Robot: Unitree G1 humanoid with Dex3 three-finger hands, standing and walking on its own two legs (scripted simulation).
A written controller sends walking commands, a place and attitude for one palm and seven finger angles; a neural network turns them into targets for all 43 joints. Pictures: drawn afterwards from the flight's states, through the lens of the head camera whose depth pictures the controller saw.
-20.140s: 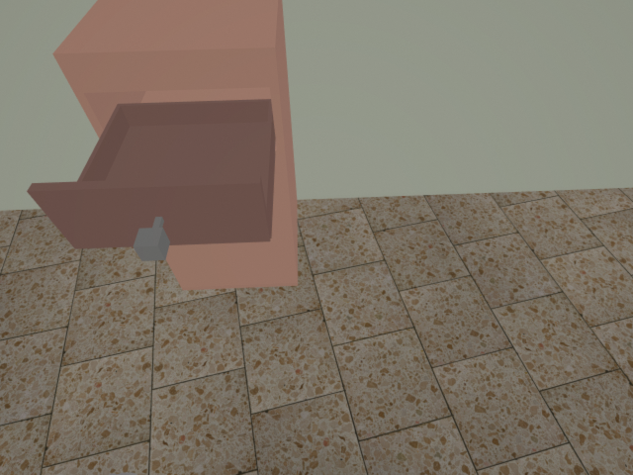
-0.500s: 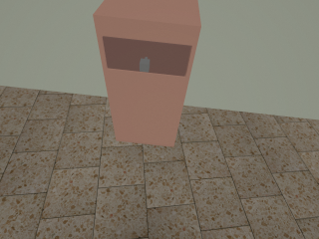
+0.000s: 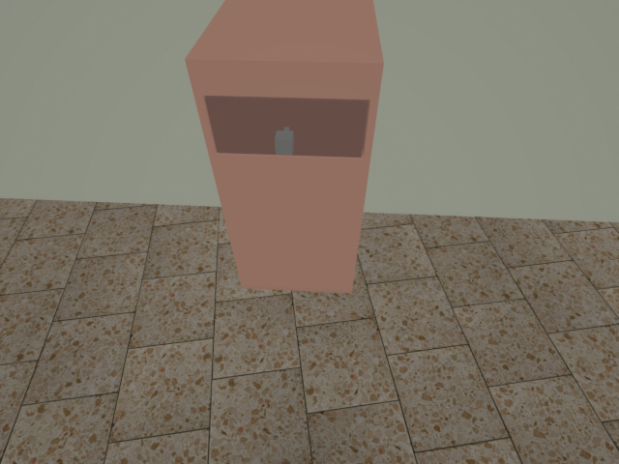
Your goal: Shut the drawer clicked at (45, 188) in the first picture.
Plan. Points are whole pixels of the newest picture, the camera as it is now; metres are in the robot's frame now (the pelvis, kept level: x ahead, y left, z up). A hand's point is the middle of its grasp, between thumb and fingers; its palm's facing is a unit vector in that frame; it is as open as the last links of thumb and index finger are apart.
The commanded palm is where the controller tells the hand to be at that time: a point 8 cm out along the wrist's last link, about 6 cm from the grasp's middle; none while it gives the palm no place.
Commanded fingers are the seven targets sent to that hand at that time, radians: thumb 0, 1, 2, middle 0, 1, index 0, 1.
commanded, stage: let the arm hang, fingers relaxed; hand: left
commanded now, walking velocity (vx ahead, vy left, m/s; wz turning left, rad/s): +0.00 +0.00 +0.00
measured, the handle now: (285, 137) +0.83 +0.12 -0.04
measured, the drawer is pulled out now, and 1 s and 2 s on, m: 0.00 0.00 0.00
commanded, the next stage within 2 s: look to check the result in 0.30 s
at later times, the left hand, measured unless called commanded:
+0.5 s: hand out of the picture -0.03 +0.13 -0.18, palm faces +0.05 -0.98 -0.16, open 7.4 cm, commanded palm none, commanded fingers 0.00 0.90 0.90 -0.20 -0.30 -0.20 -0.30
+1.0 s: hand out of the picture -0.01 +0.12 -0.18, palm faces +0.06 -0.99 -0.16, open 7.4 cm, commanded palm none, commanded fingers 0.00 0.90 0.90 -0.20 -0.30 -0.20 -0.30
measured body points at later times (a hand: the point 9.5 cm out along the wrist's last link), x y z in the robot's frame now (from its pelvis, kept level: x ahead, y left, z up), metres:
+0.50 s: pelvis +0.00 -0.02 +0.00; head +0.01 -0.02 +0.45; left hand -0.03 +0.18 -0.16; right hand -0.05 -0.21 -0.17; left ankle +0.05 +0.10 -0.74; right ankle -0.02 -0.13 -0.74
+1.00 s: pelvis +0.02 -0.03 +0.00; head +0.03 -0.03 +0.45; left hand -0.01 +0.18 -0.16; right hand -0.01 -0.23 -0.17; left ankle +0.05 +0.10 -0.74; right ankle -0.02 -0.13 -0.74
